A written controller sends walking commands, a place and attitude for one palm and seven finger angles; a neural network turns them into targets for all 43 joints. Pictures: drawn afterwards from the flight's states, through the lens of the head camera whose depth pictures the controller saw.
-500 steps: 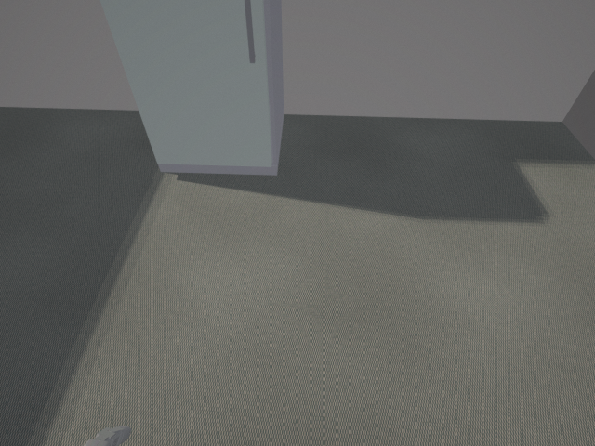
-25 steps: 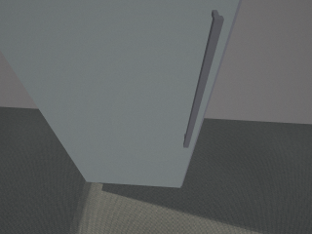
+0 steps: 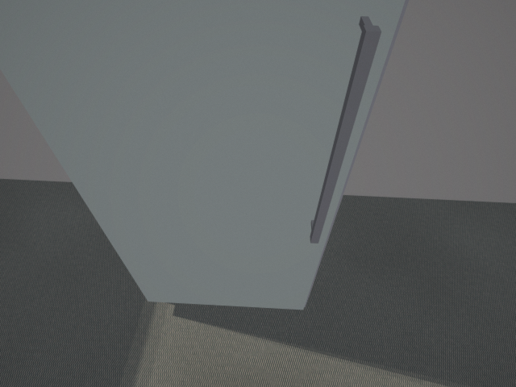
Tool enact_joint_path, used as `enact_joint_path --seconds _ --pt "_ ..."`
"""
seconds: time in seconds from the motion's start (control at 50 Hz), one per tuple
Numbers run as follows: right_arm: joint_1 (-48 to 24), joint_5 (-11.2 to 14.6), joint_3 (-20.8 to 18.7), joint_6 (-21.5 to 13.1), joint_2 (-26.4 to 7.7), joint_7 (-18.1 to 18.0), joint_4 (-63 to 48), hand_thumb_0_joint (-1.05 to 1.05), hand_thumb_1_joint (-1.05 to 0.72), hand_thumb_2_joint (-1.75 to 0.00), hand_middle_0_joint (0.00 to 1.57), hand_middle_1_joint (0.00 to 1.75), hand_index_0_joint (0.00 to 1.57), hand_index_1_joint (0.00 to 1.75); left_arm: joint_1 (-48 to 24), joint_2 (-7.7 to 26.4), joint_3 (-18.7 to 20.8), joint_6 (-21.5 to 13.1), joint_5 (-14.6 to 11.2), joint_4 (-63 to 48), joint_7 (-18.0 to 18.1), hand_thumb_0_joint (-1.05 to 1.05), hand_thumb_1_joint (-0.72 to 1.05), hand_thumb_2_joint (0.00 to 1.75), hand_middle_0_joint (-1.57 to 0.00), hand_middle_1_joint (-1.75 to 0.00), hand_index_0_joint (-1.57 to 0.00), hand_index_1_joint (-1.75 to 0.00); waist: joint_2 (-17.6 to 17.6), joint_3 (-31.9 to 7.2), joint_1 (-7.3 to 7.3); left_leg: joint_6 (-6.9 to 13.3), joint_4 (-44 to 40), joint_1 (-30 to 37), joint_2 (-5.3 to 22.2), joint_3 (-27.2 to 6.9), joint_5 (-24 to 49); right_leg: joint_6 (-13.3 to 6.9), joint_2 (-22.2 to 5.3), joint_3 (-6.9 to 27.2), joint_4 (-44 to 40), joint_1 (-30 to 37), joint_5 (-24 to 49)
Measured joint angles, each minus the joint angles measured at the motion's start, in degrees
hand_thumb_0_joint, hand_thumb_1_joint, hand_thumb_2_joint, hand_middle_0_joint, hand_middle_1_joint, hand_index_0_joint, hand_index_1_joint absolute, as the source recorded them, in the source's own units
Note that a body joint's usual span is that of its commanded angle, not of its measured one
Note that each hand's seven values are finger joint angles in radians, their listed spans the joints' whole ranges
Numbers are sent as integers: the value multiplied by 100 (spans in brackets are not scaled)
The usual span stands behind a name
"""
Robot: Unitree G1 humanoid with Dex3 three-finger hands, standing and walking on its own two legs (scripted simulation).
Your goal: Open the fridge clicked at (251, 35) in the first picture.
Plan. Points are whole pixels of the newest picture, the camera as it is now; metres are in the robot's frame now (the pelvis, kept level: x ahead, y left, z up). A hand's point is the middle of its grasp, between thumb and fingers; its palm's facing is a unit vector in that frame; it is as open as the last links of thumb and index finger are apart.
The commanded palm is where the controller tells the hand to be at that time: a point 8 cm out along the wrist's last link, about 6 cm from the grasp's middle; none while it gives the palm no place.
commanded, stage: look again from close up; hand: right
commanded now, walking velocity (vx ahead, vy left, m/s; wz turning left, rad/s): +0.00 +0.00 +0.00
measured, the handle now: (332, 160) +0.48 -0.10 +0.10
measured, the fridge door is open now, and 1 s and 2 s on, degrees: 0 0 0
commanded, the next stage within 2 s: raise the hand to about handle height in 0.06 s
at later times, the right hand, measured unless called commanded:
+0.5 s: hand (395, 375) +0.17 -0.18 -0.03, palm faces -0.03 +1.00 -0.01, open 8.2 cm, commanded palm +0.11 -0.25 -0.06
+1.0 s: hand (438, 372) +0.17 -0.25 -0.03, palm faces +0.06 +1.00 -0.02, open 11.1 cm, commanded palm +0.14 -0.30 -0.02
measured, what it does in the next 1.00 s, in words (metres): lowers itself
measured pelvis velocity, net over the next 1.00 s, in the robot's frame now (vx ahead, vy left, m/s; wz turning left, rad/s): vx -0.05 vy -0.02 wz -0.04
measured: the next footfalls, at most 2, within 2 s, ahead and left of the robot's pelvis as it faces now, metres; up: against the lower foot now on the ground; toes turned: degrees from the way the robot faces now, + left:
none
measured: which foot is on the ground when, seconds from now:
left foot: down 0.00-1.00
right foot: down 0.00-1.00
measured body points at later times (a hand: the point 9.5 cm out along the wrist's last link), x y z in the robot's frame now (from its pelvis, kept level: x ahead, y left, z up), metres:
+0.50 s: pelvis -0.04 +0.01 -0.05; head -0.01 +0.00 +0.39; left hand +0.18 +0.26 -0.09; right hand +0.16 -0.24 -0.03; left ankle +0.00 +0.08 -0.74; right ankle -0.03 -0.10 -0.74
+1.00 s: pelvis -0.05 -0.02 -0.07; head +0.01 -0.04 +0.38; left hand +0.11 +0.19 -0.16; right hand +0.17 -0.30 -0.03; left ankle -0.01 +0.08 -0.74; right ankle -0.03 -0.10 -0.74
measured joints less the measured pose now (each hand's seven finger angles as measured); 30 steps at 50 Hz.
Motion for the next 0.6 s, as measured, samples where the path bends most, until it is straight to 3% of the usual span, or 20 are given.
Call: enact_joint_path --seconds 0.18,0.22,0.26,0.3,0.38,0.42,0.46,0.52,0.56,0.6 --pt "-79 -17 -22 -52 -49 -48 -41 0 -90 -89 20 30 20 30 -34 52 6 19 -13 -37 -15 0 91 90 -20 -30 -20 -30 -43 -13 5 19 -43 -20 -55 44 36 65 -69 26 138 -114 -29" --pt "469 434 -344 295 -3 -20 -1939 1 -90 -89 20 30 21 30 187 94 -14 -197 -162 -635 84 0 91 90 -20 -30 -20 -30 -45 57 -35 20 113 -111 -62 42 -2 33 -75 13 262 -175 -107" --pt "741 697 -400 -150 -30 -163 -3473 2 -89 -89 20 31 21 31 379 189 -21 -654 -198 -1102 227 0 91 90 -20 -30 -20 -30 -87 -8 -72 31 311 -206 -2 80 -108 20 -20 45 359 -245 -119" --pt "603 962 -504 -527 -16 -161 -4313 2 -87 -88 20 32 21 32 368 329 28 -907 -229 -1494 226 1 91 90 -20 -30 -20 -30 -201 -186 47 7 550 -411 80 211 -226 2 50 163 611 -502 -175" --pt "-27 1357 -954 -1879 -102 517 -4624 1 -82 -86 21 36 21 36 -71 456 161 -1160 -135 -2199 85 1 90 90 -20 -30 -20 -30 -194 -671 176 0 1549 -1517 154 266 -572 3 94 157 1589 -1600 -497" --pt "-46 1575 -1099 -2570 -165 1138 -4683 1 -78 -84 21 38 21 38 -316 441 225 -1231 -117 -2564 -40 1 90 90 -20 -30 -20 -30 -38 -810 169 36 2118 -2091 135 208 -760 9 64 64 2126 -2129 -713" --pt "118 1687 -1132 -3052 -196 1840 -4652 0 -74 -82 21 41 21 41 -489 485 278 -1270 -137 -2955 -158 1 90 90 -20 -30 -20 -30 86 -835 164 63 2604 -2498 128 200 -942 14 44 27 2619 -2530 -912" --pt "531 1700 -1057 -3051 -198 2538 -4497 0 -68 -80 21 45 22 45 -605 637 343 -1240 -204 -3451 -177 1 90 90 -20 -30 -20 -30 192 -924 78 59 3202 -3047 148 245 -1182 6 44 37 3262 -3107 -1160" --pt "775 1724 -1059 -2848 -170 2633 -4465 0 -63 -78 22 48 22 48 -618 721 396 -1217 -210 -3685 -117 1 90 90 -20 -30 -20 -30 246 -944 -24 59 3532 -3365 165 313 -1315 -13 48 83 3644 -3466 -1283" --pt "968 1740 -1140 -2777 -121 2456 -4613 1 -58 -76 23 51 23 51 -613 744 439 -1230 -189 -3805 -54 1 90 90 -20 -30 -20 -30 265 -910 -131 76 3782 -3600 165 423 -1411 -10 35 173 4001 -3773 -1416"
